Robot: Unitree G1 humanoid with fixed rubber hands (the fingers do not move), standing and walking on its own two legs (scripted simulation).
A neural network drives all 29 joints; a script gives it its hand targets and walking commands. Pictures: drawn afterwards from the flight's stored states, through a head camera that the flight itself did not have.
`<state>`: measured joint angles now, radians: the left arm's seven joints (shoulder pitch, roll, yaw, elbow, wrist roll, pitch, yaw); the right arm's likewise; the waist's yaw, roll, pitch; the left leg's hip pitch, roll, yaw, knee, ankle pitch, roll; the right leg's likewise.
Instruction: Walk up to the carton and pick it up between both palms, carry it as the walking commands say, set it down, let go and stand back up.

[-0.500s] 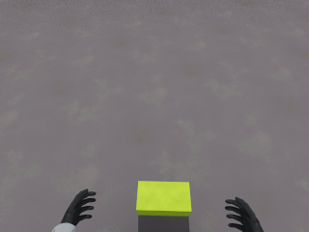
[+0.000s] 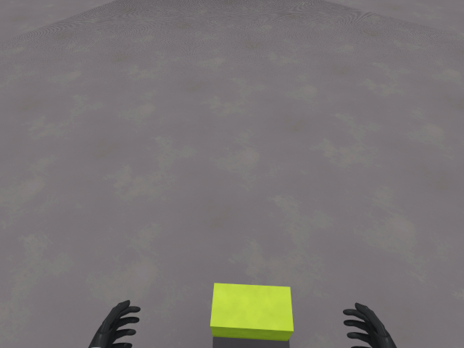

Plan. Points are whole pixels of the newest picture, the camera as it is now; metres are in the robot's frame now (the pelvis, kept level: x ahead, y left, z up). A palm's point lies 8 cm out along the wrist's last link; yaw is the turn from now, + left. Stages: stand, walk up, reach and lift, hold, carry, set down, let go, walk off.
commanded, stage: stand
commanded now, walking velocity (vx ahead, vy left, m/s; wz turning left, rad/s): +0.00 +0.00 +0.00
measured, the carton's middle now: (250, 312) +0.37 -0.04 -0.69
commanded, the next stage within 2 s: none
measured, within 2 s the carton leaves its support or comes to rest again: neither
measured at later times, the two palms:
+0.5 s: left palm out of the picture +0.08 +0.28 -0.09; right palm out of the picture +0.10 -0.30 -0.10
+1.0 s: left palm out of the picture +0.06 +0.29 -0.10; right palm out of the picture +0.08 -0.29 -0.10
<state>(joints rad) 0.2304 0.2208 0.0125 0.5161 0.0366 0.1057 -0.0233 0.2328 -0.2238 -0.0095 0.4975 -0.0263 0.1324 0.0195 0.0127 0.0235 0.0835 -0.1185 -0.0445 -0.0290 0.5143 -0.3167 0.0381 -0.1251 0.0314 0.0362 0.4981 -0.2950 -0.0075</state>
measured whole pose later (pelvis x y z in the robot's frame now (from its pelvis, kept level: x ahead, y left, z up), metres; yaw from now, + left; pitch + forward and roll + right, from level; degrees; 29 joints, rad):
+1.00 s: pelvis -0.01 +0.00 +0.01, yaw +1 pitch -3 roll +0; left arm 0.16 0.32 0.03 1.04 0.03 0.00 0.01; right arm 0.18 -0.36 0.02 1.01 -0.02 -0.02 -0.03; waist 0.00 0.02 0.00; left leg -0.09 -0.05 -0.04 0.36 -0.21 0.04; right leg -0.10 0.02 0.03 0.34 -0.20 0.00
